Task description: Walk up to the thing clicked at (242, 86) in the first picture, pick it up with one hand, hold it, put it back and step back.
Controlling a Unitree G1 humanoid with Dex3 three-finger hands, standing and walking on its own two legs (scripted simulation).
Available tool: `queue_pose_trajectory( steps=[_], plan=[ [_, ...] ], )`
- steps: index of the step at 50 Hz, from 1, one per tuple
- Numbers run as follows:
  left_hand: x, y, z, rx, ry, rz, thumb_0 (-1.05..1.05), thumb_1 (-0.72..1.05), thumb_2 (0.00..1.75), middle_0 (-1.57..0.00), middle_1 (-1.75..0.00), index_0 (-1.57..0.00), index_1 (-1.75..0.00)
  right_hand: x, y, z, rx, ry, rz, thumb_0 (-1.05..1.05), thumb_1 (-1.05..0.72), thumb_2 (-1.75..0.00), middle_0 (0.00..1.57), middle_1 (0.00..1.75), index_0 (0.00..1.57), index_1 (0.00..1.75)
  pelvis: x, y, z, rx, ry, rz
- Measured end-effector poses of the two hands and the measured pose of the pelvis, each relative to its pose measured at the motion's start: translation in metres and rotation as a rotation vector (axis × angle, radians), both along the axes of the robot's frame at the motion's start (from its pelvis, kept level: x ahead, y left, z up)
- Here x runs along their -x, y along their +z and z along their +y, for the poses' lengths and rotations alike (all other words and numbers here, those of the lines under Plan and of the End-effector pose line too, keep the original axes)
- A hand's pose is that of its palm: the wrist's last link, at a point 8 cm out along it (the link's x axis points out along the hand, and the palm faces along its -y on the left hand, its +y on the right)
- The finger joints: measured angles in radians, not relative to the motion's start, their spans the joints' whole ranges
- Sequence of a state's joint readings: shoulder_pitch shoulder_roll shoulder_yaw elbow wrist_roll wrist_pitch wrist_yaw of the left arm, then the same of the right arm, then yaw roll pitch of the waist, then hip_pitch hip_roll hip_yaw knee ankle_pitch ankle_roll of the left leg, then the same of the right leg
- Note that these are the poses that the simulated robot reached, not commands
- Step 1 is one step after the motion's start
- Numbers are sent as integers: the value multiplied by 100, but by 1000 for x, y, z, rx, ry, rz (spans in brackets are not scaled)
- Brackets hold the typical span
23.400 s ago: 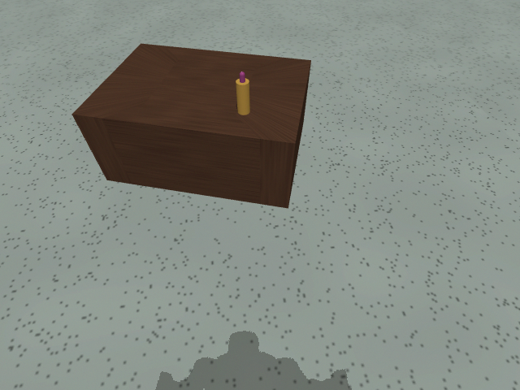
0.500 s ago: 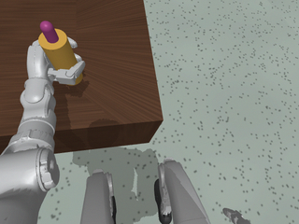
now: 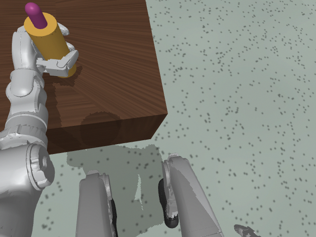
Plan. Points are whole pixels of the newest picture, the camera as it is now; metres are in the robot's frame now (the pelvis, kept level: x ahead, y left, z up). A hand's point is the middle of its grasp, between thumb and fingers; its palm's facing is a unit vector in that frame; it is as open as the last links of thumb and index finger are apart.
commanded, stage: lower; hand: left
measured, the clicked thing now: (51, 43) +0.55 +0.15 +0.03
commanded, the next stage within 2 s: loosen in 0.54 s
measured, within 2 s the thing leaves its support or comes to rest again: rests again in 0.34 s
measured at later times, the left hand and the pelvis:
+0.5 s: hand (66, 62) +0.55 +0.14 -0.04, palm faces -0.09 -1.00 -0.03, open 7.6 cm; pelvis -0.01 +0.00 -0.05, yaw +0 degrees
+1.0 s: hand (65, 60) +0.55 +0.14 -0.04, palm faces -0.04 -1.00 -0.03, open 7.8 cm; pelvis -0.02 +0.00 -0.07, yaw +0 degrees
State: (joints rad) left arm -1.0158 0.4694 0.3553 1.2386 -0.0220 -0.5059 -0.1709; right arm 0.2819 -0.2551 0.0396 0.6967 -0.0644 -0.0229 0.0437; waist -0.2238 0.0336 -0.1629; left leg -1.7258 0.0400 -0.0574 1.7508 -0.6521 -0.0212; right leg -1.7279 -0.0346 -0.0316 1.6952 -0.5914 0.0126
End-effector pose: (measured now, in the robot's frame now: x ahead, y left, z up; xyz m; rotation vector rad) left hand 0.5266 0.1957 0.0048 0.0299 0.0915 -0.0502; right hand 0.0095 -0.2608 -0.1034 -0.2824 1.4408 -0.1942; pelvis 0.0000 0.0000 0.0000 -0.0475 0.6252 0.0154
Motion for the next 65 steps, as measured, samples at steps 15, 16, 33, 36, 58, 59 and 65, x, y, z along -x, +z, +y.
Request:
queue_pose_trajectory(
  steps=[15, 16, 33, 36, 58, 59, 65],
  plan=[
    [4, -41, 0, -4, -30, 11, 0, -14, 117, -82, -114, -87, -115, -19, -34, 1, 2, 30, -44, 0, -91, -91, 20, 30, 20, 30, 4, -31, 2, 3, 1, 21],
    [3, -42, 0, -3, -30, 10, 0, -14, 117, -82, -114, -87, -115, -21, -36, 2, 1, 33, -48, 0, -91, -91, 20, 30, 20, 30, 4, -33, 2, 3, 2, 22],
    [-6, -45, -1, -5, -30, -26, 0, -15, 117, -82, -114, -87, -115, -19, -64, 1, -10, 47, -32, 0, -90, -90, 20, 30, 20, 30, 9, -57, 2, 0, 8, 25],
    [-7, -45, 0, -6, -26, -28, -1, -14, 117, -82, -114, -88, -115, -14, -68, -1, -8, 46, -22, 0, -90, -90, 20, 30, 20, 30, 11, -61, 2, -1, 9, 23],
    [-8, -42, 1, -3, 8, -45, 0, -10, 60, -82, -78, -83, -77, 0, -69, -6, 23, 31, -12, 0, -90, -89, 21, 30, 20, 30, 19, -69, 2, 2, 7, 12],
    [-8, -41, 2, -3, 9, -46, 0, -10, 57, -80, -75, -81, -74, 0, -68, -6, 24, 30, -12, 0, -90, -89, 21, 30, 20, 30, 19, -69, 2, 3, 7, 12],
    [-10, -40, 3, -2, 10, -46, 0, -14, 44, -68, -59, -68, -58, 0, -67, -3, 19, 29, -6, 0, -90, -90, 21, 30, 20, 30, 18, -67, 3, 5, 8, 16]
  ],
)
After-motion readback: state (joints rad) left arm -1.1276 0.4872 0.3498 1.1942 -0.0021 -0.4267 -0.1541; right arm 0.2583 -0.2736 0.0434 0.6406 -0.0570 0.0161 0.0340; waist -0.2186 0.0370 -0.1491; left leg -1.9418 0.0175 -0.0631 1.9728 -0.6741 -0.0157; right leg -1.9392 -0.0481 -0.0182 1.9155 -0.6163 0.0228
